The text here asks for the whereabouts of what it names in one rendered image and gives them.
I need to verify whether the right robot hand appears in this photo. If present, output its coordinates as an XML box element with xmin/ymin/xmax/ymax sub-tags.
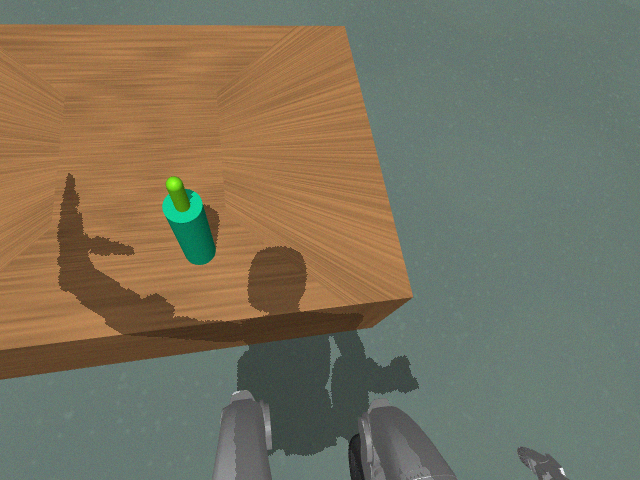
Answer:
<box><xmin>517</xmin><ymin>447</ymin><xmax>569</xmax><ymax>480</ymax></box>

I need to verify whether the right robot foot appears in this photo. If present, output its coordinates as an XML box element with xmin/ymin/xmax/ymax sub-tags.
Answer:
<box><xmin>348</xmin><ymin>434</ymin><xmax>365</xmax><ymax>480</ymax></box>

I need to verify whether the bottle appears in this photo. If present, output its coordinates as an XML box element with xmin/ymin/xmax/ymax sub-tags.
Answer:
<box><xmin>162</xmin><ymin>176</ymin><xmax>216</xmax><ymax>265</ymax></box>

